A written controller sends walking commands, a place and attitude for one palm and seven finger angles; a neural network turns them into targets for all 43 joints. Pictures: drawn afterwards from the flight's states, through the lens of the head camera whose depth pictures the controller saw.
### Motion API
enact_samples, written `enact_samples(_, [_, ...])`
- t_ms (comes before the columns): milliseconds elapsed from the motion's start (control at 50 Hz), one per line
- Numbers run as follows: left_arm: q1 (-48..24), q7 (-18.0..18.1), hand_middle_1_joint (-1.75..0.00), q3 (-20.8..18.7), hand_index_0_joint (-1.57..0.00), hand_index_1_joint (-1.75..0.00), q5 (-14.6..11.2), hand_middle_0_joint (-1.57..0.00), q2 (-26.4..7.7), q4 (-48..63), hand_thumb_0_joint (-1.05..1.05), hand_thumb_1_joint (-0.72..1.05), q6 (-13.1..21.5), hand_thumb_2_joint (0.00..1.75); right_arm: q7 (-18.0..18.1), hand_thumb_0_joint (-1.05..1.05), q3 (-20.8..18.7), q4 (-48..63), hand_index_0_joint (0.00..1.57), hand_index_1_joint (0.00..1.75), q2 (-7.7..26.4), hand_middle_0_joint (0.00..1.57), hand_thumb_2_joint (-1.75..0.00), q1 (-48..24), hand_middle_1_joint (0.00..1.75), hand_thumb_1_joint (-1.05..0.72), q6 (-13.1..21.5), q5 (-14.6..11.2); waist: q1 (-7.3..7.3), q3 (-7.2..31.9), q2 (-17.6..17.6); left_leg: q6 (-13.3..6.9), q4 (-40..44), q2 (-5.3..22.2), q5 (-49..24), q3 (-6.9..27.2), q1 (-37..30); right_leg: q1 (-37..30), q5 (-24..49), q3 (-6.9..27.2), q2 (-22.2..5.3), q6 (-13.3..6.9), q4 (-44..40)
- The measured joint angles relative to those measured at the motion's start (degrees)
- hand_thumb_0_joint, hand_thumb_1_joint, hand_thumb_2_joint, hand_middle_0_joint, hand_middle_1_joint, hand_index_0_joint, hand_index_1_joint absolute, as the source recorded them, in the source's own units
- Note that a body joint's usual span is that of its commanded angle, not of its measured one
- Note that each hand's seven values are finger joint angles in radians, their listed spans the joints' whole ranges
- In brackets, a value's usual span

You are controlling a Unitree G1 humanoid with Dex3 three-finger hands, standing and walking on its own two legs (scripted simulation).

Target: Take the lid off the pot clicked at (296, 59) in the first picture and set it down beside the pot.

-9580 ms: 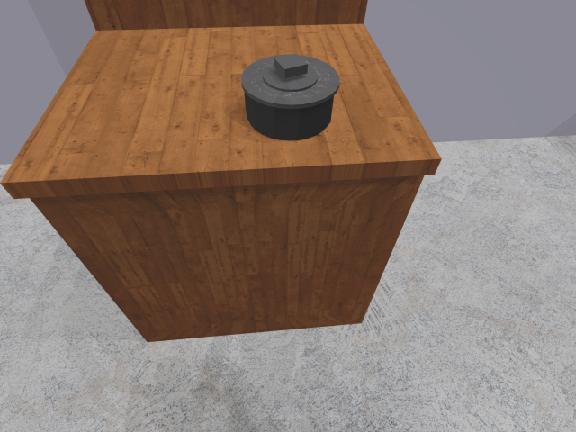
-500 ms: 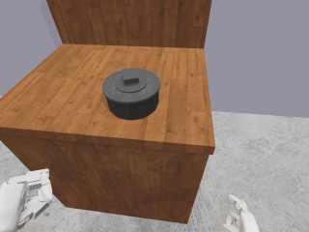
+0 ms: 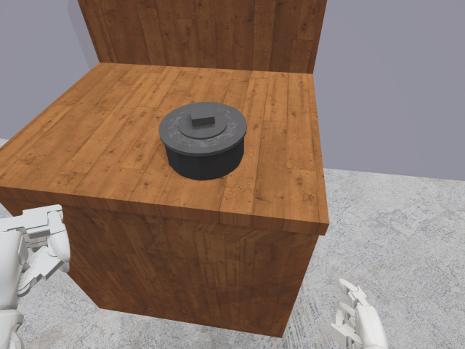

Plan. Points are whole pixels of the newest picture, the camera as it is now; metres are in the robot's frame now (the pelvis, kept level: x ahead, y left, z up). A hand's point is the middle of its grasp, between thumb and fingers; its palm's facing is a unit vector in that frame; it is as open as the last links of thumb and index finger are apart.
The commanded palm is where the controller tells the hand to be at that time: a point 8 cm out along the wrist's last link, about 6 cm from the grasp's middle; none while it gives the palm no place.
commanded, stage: raise the hand higher, near the body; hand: left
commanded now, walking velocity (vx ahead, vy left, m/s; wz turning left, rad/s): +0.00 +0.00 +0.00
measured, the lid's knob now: (202, 115) +0.51 +0.15 +0.15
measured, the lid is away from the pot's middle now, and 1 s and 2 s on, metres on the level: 0.00 0.00 0.00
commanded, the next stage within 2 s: reach forward and open the fingers in 0.06 s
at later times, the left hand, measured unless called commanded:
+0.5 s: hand (40, 230) +0.19 +0.27 +0.19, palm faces +0.20 -0.06 -0.98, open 3.0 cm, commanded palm +0.15 +0.27 +0.24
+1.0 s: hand (58, 204) +0.22 +0.27 +0.20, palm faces -0.01 +0.00 -1.00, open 8.0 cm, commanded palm +0.19 +0.26 +0.27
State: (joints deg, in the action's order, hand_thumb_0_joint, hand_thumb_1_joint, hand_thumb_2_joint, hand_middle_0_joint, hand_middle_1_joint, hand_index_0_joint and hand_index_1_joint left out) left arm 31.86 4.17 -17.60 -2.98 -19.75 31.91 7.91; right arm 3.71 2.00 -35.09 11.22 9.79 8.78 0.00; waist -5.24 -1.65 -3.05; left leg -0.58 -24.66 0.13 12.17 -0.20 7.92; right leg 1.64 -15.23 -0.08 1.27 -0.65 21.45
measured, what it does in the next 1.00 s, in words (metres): shifts its weight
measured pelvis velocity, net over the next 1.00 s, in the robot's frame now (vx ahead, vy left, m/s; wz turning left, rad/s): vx -0.05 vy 0.01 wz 0.03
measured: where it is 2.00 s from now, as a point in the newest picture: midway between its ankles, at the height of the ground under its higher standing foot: outside the picture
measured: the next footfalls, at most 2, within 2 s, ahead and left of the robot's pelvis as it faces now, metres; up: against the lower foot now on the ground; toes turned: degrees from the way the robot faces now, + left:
none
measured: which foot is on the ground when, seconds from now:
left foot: down 0.00-1.00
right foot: down 0.00-1.00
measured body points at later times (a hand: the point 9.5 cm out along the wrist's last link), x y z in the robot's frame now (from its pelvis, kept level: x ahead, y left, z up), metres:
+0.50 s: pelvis -0.02 +0.01 -0.01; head -0.02 -0.05 +0.44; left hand +0.17 +0.27 +0.24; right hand +0.22 -0.20 -0.09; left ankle +0.02 +0.11 -0.74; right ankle -0.03 -0.11 -0.74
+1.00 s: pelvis -0.05 +0.01 +0.00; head -0.06 -0.04 +0.44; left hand +0.21 +0.26 +0.25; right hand +0.18 -0.19 -0.10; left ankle +0.02 +0.11 -0.74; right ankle -0.03 -0.11 -0.74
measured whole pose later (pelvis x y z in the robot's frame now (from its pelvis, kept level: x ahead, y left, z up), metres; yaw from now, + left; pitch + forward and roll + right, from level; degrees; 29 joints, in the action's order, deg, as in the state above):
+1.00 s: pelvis -0.05 +0.01 +0.00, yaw +2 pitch -4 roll -1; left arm -7.5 -22.3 -4.1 40.1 -42.5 14.7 -6.2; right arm 0.9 3.1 -33.7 16.5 5.1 -4.1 -2.9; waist -4.9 -1.5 -7.7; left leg -1.6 -25.4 -1.6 7.2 0.9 14.8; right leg 10.0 -13.3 -1.5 -0.4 0.2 26.8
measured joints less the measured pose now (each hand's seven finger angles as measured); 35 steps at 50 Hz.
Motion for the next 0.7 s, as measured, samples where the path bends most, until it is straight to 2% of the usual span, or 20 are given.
enact_samples(180, [-3.7,0.1,-1.50,-2.2,-1.31,-1.50,-0.6,-1.31,-0.8,0.8,0.02,0.89,1.4,0.90,-0.2,0.02,-0.1,-1.3,0.20,0.30,0.4,0.20,-0.90,0.7,0.30,-0.90,-0.7,0.0,0.49,-0.3,-0.2,-0.1,0.3,-0.1,-0.1,-0.3,-0.4,-0.1,0.0,0.2,-0.1,0.1,0.0])
enact_samples(220, [-4.6,1.4,-1.49,-1.6,-1.31,-1.49,8.7,-1.31,-3.1,2.4,0.02,0.88,-2.1,0.90,-0.7,0.02,0.1,0.0,0.20,0.30,1.1,0.20,-0.90,1.3,0.30,-0.90,-2.8,0.5,0.14,0.8,0.0,-0.1,-0.7,-0.2,0.1,-0.3,1.6,2.2,-0.6,0.3,-0.3,0.1,1.9])
enact_samples(300, [-6.1,2.2,-1.45,0.3,-1.30,-1.45,22.1,-1.30,-8.4,5.6,0.02,0.85,-9.1,0.93,-2.3,0.02,-0.2,2.6,0.20,0.30,3.2,0.20,-0.90,-0.2,0.30,-0.90,-8.0,0.4,0.01,1.2,-1.0,-0.2,-3.3,-0.6,0.6,-0.3,5.2,6.4,-2.1,0.1,-0.7,0.1,5.9])
enact_samples(360, [-5.8,0.9,-1.39,0.7,-1.29,-1.39,29.6,-1.29,-13.2,6.0,0.01,0.80,-13.1,0.97,-2.9,0.02,-0.5,3.9,0.20,0.30,4.3,0.20,-0.90,-2.3,0.30,-0.90,-12.1,-0.4,-0.18,1.2,-2.3,-0.3,-4.7,-0.6,0.9,-0.6,7.1,8.5,-2.4,0.4,-0.7,0.2,7.7])
enact_samples(420, [-7.6,-1.8,-1.31,1.6,-1.28,-1.31,35.3,-1.27,-17.6,3.9,0.01,0.73,-15.5,1.01,-3.0,0.02,-0.7,4.1,0.20,0.30,5.2,0.20,-0.90,-4.0,0.30,-0.90,-14.6,-1.0,-0.55,1.6,-3.3,-0.5,-5.6,-0.8,0.8,-0.3,8.5,9.9,-2.6,0.1,-0.8,0.4,8.8])
enact_samples(500, [-11.1,-6.7,-1.18,3.5,-1.26,-1.18,38.6,-1.25,-19.6,0.4,0.01,0.63,-17.2,1.09,-3.2,0.02,-0.8,3.6,0.20,0.30,5.9,0.20,-0.90,-5.3,0.30,-0.90,-15.4,-2.3,-0.79,2.7,-4.6,-0.6,-5.6,-1.2,0.4,0.3,9.0,10.1,-2.5,-0.6,-1.2,0.6,8.8])
enact_samples(620, [-19.1,-14.6,-0.98,7.6,-1.21,-0.98,40.3,-1.21,-20.4,-5.3,0.01,0.45,-16.7,1.21,-2.4,0.02,0.0,2.6,0.19,0.30,5.4,0.20,-0.90,-6.3,0.30,-0.90,-14.2,-3.1,-1.01,2.7,-4.7,-0.7,-4.2,-1.7,-1.0,1.4,7.8,8.5,-1.6,-1.7,-1.6,0.7,7.5])
enact_samples(700, [-25.2,-18.6,-0.84,9.8,-1.17,-0.84,41.3,-1.17,-21.5,-8.0,0.01,0.32,-15.6,1.29,-2.0,0.02,0.7,2.0,0.20,0.30,4.8,0.20,-0.90,-7.0,0.30,-0.90,-13.2,-3.0,-0.85,1.8,-4.4,-0.6,-3.2,-1.6,-2.1,1.8,7.0,7.6,-0.6,-2.1,-1.5,0.5,6.4])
